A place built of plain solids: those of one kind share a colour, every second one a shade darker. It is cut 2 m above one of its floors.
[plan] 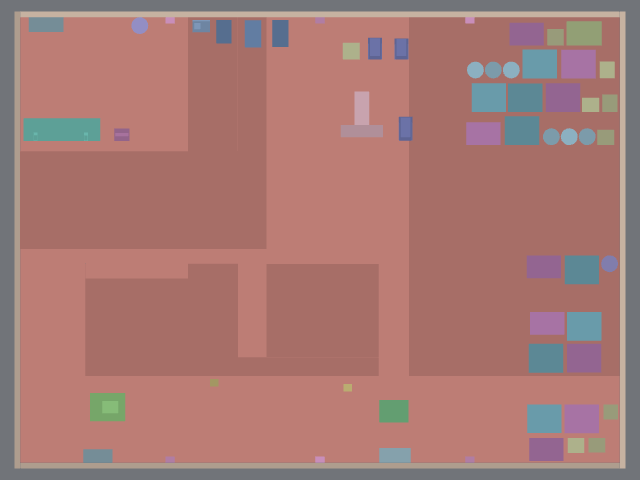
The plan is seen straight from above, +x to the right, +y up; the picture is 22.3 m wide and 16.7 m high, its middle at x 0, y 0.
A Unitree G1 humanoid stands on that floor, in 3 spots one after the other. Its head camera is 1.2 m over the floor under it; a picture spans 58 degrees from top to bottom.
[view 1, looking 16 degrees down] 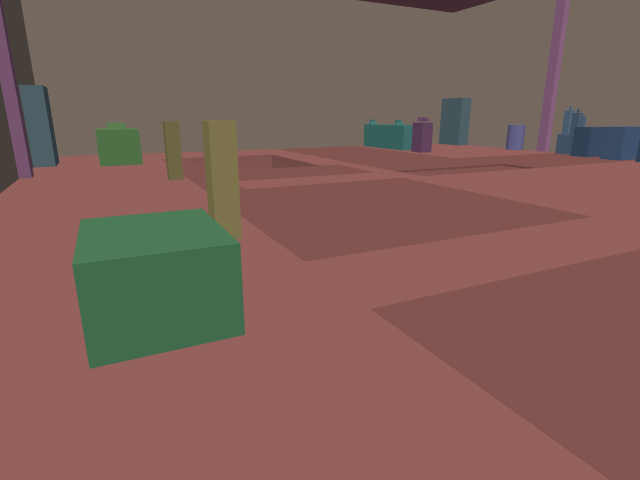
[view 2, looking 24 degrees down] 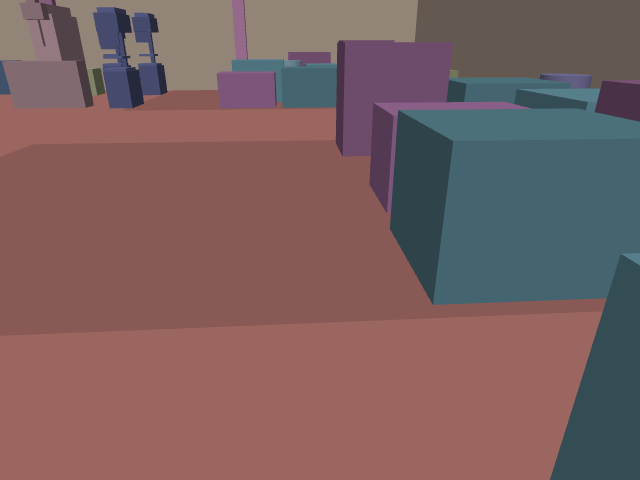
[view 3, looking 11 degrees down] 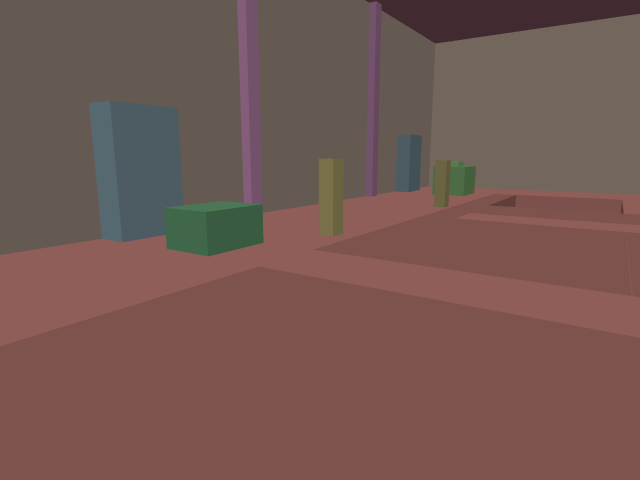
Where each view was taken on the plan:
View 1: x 5.26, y -6.15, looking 154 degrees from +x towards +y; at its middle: floor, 4.36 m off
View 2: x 6.56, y -6.45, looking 86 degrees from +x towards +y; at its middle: floor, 2.95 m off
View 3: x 6.56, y -1.58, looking -146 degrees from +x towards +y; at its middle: floor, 6.29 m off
